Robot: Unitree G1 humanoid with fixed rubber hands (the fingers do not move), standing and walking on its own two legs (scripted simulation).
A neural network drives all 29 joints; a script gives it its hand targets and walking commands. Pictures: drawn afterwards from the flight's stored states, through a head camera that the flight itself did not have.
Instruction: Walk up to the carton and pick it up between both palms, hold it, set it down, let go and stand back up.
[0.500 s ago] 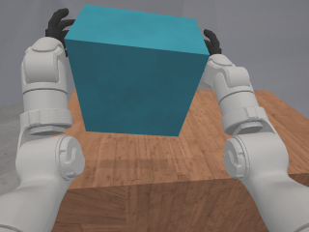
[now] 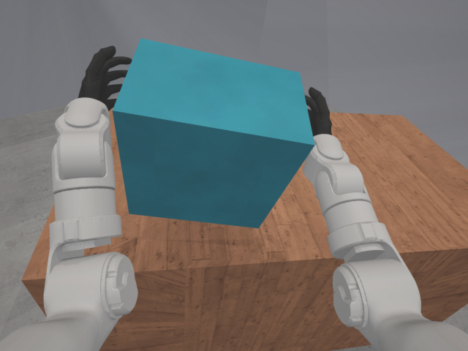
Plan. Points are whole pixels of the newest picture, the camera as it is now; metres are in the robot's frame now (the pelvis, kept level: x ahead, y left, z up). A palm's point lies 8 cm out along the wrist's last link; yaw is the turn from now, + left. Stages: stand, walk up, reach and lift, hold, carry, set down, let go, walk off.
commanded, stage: set down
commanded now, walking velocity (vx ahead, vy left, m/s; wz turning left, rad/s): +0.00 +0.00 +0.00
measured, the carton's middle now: (208, 147) +0.41 +0.00 +0.19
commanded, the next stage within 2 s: none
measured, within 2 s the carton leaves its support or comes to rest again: neither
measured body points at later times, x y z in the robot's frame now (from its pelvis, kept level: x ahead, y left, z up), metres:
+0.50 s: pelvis +0.00 +0.01 +0.00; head -0.04 +0.06 +0.45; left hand +0.43 +0.18 +0.27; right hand +0.39 -0.17 +0.22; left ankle -0.01 +0.12 -0.75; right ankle -0.01 -0.11 -0.75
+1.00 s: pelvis +0.00 +0.01 +0.00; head -0.03 +0.05 +0.45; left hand +0.44 +0.18 +0.24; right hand +0.39 -0.16 +0.20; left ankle -0.01 +0.12 -0.75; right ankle -0.01 -0.11 -0.75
